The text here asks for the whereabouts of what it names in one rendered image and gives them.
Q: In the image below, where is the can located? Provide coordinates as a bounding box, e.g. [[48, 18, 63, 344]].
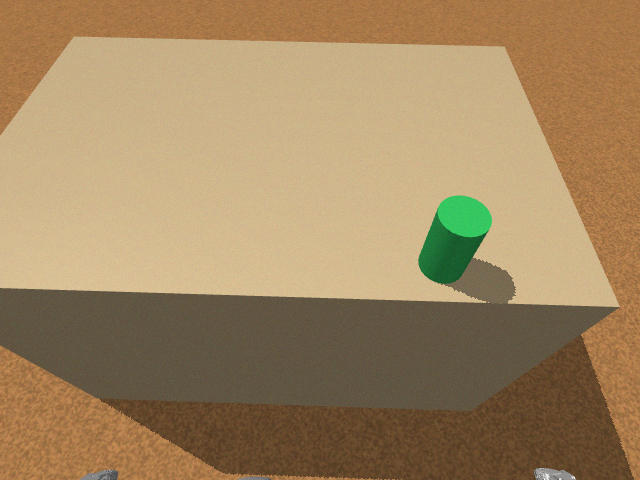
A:
[[418, 195, 492, 284]]

